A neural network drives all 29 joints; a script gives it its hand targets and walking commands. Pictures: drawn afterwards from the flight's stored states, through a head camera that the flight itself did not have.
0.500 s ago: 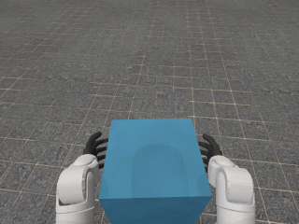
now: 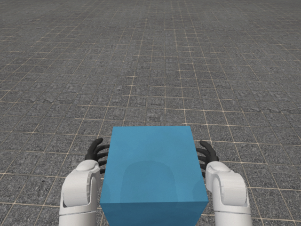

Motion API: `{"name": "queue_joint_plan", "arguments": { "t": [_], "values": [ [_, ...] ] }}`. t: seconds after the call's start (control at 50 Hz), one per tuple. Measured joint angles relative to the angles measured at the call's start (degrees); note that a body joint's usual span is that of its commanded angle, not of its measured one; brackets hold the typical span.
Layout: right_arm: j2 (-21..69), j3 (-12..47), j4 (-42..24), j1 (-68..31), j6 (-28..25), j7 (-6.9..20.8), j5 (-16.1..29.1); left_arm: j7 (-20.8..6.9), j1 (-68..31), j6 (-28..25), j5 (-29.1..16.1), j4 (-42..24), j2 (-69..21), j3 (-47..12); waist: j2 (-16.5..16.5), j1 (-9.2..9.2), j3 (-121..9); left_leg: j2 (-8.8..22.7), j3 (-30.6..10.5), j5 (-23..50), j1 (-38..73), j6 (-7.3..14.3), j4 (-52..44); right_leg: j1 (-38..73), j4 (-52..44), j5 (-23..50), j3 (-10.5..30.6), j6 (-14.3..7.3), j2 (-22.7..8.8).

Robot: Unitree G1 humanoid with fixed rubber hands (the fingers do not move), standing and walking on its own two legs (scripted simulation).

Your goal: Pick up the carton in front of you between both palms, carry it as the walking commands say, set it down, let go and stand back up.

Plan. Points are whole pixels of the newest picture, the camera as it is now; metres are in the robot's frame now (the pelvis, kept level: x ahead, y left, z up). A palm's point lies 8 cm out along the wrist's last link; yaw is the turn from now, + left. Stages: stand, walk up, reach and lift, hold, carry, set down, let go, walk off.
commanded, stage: carry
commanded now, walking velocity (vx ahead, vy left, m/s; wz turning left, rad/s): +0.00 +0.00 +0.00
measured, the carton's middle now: (152, 183) +0.27 +0.00 -0.01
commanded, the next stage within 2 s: none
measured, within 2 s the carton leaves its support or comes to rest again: neither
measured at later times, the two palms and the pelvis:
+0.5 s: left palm (101, 162) +0.31 +0.14 +0.03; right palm (208, 164) +0.30 -0.16 +0.02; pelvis +0.01 -0.01 -0.01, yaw +1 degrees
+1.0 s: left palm (96, 176) +0.26 +0.14 +0.03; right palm (209, 175) +0.26 -0.16 +0.03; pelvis -0.03 -0.01 -0.01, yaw +1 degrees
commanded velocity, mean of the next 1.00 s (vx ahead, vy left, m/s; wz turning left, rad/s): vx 0.00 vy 0.00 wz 0.00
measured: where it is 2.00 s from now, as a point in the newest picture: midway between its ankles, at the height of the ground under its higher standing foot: outside the picture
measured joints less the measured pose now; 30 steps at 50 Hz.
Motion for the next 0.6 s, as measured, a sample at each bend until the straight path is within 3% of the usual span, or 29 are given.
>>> {"name": "queue_joint_plan", "arguments": {
  "t": [0.12,0.26,0.38,0.42,0.46,0.5,0.6],
  "values": [
    [-0.1,0.4,2.6,0.7,-5.1,0.4,-0.8,-0.6,0.9,-5.4,0.6,2.7,0.1,-0.2,-0.2,-0.01,0.7,-0.3,0.1,-0.7,2.3,0.0,-4.1,-0.5,1.6,0.0,-0.5,-0.4,-0.2],
    [-0.1,0.1,8.7,0.9,-12.8,1.6,-2.9,-1.2,1.1,-13.1,1.9,8.8,0.1,0.2,0.3,0.76,1.7,0.5,0.2,0.9,0.7,0.0,0.5,3.0,-3.9,0.4,-1.0,-0.6,0.4],
    [0.3,-2.0,15.9,-1.9,-19.6,2.2,-4.6,-1.9,-1.8,-20.0,3.6,16.1,-0.2,2.3,-0.3,0.34,2.7,-0.4,0.5,-0.5,6.0,0.2,-9.6,-2.0,5.5,-0.9,-0.3,-1.2,-0.3],
    [0.6,-2.6,18.0,-3.5,-21.5,2.2,-5.1,-2.2,-2.8,-21.7,4.1,17.4,-0.4,3.8,-0.6,0.51,3.6,-0.5,0.4,-1.0,5.7,0.6,-8.2,-2.9,1.1,-2.7,0.9,-1.0,0.2],
    [0.7,-3.3,18.6,-4.2,-22.9,2.3,-5.2,-2.2,-3.5,-23.2,4.2,18.0,-0.6,4.3,-0.2,0.23,4.2,0.0,-0.1,-3.3,5.1,0.0,-5.4,-2.5,-2.6,1.0,0.5,-1.7,0.4],
    [0.6,-3.7,18.5,-3.8,-23.6,2.3,-5.1,-2.2,-3.8,-24.0,4.3,18.9,-0.7,4.0,1.6,-0.31,3.9,1.4,-1.2,-6.1,4.4,-0.8,-3.3,-2.7,-1.1,-0.5,-0.7,-2.3,1.4],
    [0.5,-3.4,18.5,-3.2,-22.3,1.8,-4.4,-2.2,-3.7,-22.5,4.2,19.0,-0.7,4.0,1.1,-0.3,2.7,1.6,-1.5,-6.9,3.3,-1.1,-1.3,-4.0,1.7,-2.4,-1.0,-2.5,1.0]
  ]
}}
